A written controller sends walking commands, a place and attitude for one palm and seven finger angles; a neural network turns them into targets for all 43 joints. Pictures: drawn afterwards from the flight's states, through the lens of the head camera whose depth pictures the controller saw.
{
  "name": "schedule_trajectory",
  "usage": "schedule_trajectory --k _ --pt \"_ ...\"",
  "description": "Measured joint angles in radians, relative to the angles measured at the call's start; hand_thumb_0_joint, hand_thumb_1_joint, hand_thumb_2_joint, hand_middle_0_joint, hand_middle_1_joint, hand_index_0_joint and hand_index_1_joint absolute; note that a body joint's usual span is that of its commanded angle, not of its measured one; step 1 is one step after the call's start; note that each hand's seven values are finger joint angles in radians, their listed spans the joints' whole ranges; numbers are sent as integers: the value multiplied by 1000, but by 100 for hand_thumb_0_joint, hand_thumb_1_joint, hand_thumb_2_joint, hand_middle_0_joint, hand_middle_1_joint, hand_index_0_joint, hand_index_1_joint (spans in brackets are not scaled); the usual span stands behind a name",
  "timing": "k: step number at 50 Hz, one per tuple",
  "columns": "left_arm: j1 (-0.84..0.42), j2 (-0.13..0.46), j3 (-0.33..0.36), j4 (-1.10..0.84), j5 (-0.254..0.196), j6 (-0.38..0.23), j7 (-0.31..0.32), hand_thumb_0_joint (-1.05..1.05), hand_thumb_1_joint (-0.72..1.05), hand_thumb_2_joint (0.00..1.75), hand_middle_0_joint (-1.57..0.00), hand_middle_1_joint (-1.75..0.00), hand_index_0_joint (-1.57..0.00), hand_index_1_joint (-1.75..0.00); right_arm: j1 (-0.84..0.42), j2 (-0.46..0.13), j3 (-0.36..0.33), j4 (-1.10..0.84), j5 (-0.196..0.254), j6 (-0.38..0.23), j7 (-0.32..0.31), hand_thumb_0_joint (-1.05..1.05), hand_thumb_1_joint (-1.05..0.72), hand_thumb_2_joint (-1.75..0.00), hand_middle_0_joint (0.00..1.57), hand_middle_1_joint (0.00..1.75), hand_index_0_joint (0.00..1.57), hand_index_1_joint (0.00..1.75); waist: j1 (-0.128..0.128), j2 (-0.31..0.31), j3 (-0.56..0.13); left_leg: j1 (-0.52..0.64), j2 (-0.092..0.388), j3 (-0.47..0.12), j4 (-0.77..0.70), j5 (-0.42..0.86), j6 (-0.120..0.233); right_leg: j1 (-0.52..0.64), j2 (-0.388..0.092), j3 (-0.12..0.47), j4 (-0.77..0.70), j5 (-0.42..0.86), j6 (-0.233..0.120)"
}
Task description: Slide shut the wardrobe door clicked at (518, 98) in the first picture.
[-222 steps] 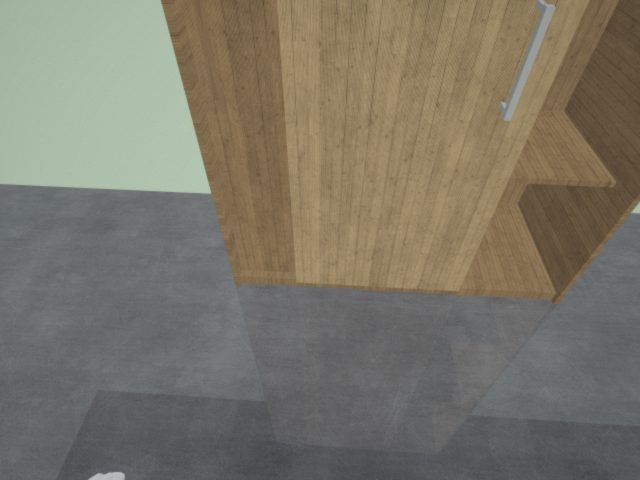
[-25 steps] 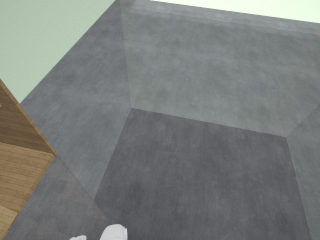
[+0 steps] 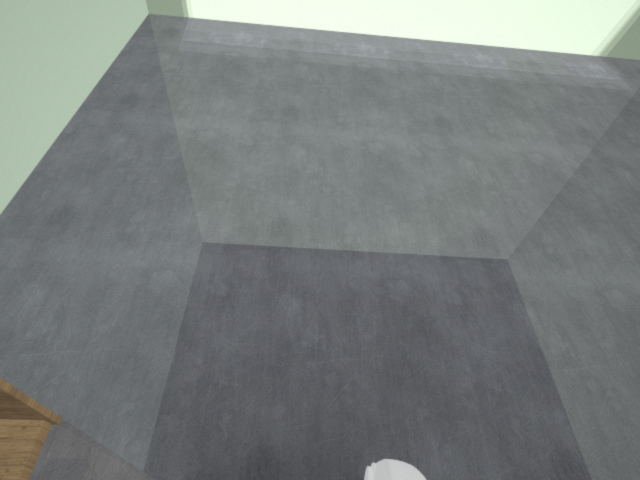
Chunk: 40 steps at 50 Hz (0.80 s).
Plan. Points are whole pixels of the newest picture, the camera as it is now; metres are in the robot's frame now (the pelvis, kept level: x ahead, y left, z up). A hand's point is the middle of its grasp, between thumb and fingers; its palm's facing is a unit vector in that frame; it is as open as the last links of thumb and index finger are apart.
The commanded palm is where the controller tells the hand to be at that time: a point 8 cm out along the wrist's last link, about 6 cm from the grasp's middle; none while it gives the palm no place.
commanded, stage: walk to a spot facing it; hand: left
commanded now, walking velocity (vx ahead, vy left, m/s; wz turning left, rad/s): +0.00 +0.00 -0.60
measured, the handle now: out of the picture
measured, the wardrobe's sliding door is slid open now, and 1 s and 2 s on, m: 0.37 0.37 0.37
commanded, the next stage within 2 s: turn to face it in 0.26 s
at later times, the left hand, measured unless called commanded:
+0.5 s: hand (257, 395) +0.26 +0.11 -0.15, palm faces -0.24 -0.94 -0.25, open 7.3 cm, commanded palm none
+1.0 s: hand (207, 446) +0.18 +0.17 -0.16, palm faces +0.06 -0.96 -0.27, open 7.3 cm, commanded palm none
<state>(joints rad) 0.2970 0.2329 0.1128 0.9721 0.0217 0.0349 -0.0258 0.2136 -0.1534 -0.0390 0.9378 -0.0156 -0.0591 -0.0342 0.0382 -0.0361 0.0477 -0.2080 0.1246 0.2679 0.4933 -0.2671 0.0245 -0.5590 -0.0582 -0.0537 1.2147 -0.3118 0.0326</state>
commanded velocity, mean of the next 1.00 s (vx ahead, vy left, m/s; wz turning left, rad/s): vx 0.00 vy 0.00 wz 0.20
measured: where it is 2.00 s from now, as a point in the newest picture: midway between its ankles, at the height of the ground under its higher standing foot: outside the picture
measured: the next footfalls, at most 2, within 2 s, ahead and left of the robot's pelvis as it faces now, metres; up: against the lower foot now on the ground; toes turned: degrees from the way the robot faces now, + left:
right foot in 0.26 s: +0.13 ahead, -0.14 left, +0.00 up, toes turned -17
left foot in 0.64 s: +0.19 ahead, +0.08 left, +0.00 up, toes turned -4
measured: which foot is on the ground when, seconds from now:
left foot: down 0.00-0.26, up 0.28-0.62, down 0.64-1.00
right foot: up 0.00-0.24, down 0.26-0.66, up 0.68-1.00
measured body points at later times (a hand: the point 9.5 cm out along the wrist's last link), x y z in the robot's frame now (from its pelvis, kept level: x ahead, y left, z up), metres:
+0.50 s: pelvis +0.09 -0.04 -0.01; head +0.11 -0.06 +0.44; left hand +0.27 +0.16 -0.13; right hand +0.07 -0.28 -0.17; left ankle +0.12 +0.11 -0.68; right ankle +0.10 -0.13 -0.74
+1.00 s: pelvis +0.10 -0.04 +0.00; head +0.14 -0.05 +0.44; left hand +0.18 +0.22 -0.14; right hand +0.13 -0.28 -0.16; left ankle +0.15 +0.08 -0.74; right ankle +0.08 -0.18 -0.72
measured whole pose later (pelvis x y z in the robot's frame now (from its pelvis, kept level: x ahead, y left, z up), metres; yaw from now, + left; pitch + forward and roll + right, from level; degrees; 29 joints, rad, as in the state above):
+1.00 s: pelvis +0.10 -0.04 +0.00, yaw +0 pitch +1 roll -1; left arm 0.18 0.21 0.09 0.95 0.00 0.05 0.02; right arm 0.25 -0.20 -0.06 0.96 -0.02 0.04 -0.01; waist -0.03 0.04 0.06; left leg -0.34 0.00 -0.07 0.50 -0.19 0.00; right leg -0.34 -0.02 -0.01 0.75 -0.43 0.06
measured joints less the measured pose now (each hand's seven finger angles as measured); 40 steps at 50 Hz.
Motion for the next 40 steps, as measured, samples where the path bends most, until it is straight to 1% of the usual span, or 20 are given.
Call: schedule_trajectory --k 3,7,11,12,13,14,16,17,18,19,22,25,29,31,32,33,35,36,38,40 --pt "-46 -4 4 -22 2 15 -1 0 91 90 -19 -29 -20 -29 39 -25 -8 31 -4 16 0 -2 -94 -90 20 30 20 30 -16 4 8 36 6 38 -17 -18 -5 -23 -19 -13 -84 40 13" --pt "-111 -14 -2 -42 2 25 -3 0 91 90 -19 -29 -20 -29 81 -45 -17 58 -9 39 6 -1 -93 -90 20 30 20 29 -44 15 26 69 21 87 2 -61 -22 14 -26 -41 -271 41 15" --pt "-163 -22 -14 -65 4 18 -3 0 91 90 -19 -29 -20 -29 114 -56 -27 69 -13 57 13 0 -92 -90 20 30 20 29 -74 36 45 85 54 138 77 -133 -53 102 -2 -68 -454 15 -8" --pt "-172 -23 -18 -73 4 11 -3 0 91 90 -19 -29 -20 -29 125 -58 -29 69 -11 62 16 0 -92 -90 20 30 19 29 -78 45 46 81 70 146 116 -159 -64 138 11 -77 -512 32 -19" --pt "-178 -19 -25 -82 5 -3 -3 0 91 90 -19 -29 -20 -29 139 -58 -29 67 -7 67 20 0 -91 -90 20 30 19 29 -82 47 44 59 88 144 189 -184 -73 175 19 -81 -571 74 -42" --pt "-189 -21 -29 -87 4 -20 2 0 91 90 -20 -29 -20 -29 139 -62 -30 67 -3 77 23 0 -91 -90 20 30 19 29 -79 59 49 10 101 101 311 -221 -86 167 32 -78 -554 60 -68" --pt "-203 -26 -39 -94 -8 -36 14 0 91 90 -20 -29 -20 -29 117 -66 -26 65 3 101 17 0 -91 -90 20 30 19 29 -80 75 64 -103 68 -42 562 -293 -99 163 48 -66 -518 21 -96" --pt "-203 -28 -42 -96 -13 -35 20 0 91 90 -20 -29 -20 -29 104 -64 -24 61 4 109 14 0 -91 -90 20 30 19 29 -79 77 66 -148 50 -94 647 -289 -102 174 56 -58 -527 17 -100" --pt "-201 -30 -44 -97 -15 -30 26 0 91 90 -20 -29 -20 -29 88 -62 -22 55 2 115 13 0 -91 -90 20 30 19 29 -77 78 65 -183 38 -129 697 -265 -106 188 64 -48 -548 23 -100" --pt "-197 -32 -45 -94 -16 -24 31 0 91 90 -20 -29 -20 -29 73 -59 -20 48 0 117 12 1 -91 -90 20 30 19 29 -77 79 59 -212 32 -154 715 -235 -109 203 72 -39 -575 37 -94" --pt "-186 -40 -52 -76 -10 -12 41 0 91 90 -20 -29 -20 -29 37 -49 -10 22 -5 112 12 1 -91 -90 20 30 19 29 -85 81 33 -270 20 -200 669 -166 -107 240 86 -22 -649 70 -97" --pt "-180 -55 -64 -57 -5 -14 43 0 91 90 -20 -29 -21 -30 21 -38 -2 14 -4 102 13 0 -91 -90 20 30 19 29 -87 80 6 -276 4 -219 571 -130 -95 271 87 -20 -695 83 -92" --pt "-169 -79 -80 -37 -3 -21 44 0 91 90 -20 -29 -21 -30 33 -20 7 36 2 93 15 0 -91 -90 20 30 19 29 -78 72 -23 -193 -19 -213 337 -102 -78 310 80 -46 -713 70 -78" --pt "-162 -88 -83 -31 -7 -21 44 0 91 90 -20 -29 -21 -30 47 -17 7 49 2 91 17 0 -92 -90 20 30 19 29 -74 66 -31 -132 -29 -199 211 -42 -74 318 72 -70 -688 44 -66" --pt "-156 -92 -82 -30 -10 -19 44 0 91 90 -20 -29 -21 -30 57 -17 8 54 2 89 20 0 -92 -90 20 30 19 29 -72 63 -36 -104 -34 -197 156 -35 -55 313 67 -85 -663 25 -58" --pt "-151 -89 -78 -27 -12 -14 45 0 91 90 -20 -29 -21 -30 61 -10 8 62 0 89 23 0 -92 -90 20 30 19 29 -70 44 -39 -103 -50 -200 150 -57 -32 304 50 -92 -635 5 -50" --pt "-137 -82 -67 -23 -14 -3 47 0 91 90 -20 -29 -21 -30 67 2 13 63 -7 90 26 0 -92 -90 20 30 19 29 -61 18 -37 -112 -72 -204 153 -60 -6 264 34 -76 -534 -87 -23" --pt "-129 -78 -62 -18 -13 3 47 0 91 90 -20 -29 -21 -30 68 6 14 60 -10 88 23 0 -92 -90 20 30 20 29 -61 15 -33 -112 -79 -208 139 -47 0 233 35 -57 -447 -131 -15" --pt "-117 -68 -50 -7 -11 10 45 0 91 90 -20 -29 -21 -30 71 11 13 55 -11 83 19 0 -92 -90 20 30 20 29 -61 13 -23 -105 -91 -221 96 -15 5 178 37 -22 -293 -152 -3" --pt "-106 -56 -40 0 -12 12 44 0 91 90 -20 -29 -20 -29 71 13 11 52 -10 80 18 0 -92 -90 20 30 20 29 -57 15 -13 -96 -100 -233 49 15 7 146 32 1 -220 -141 9"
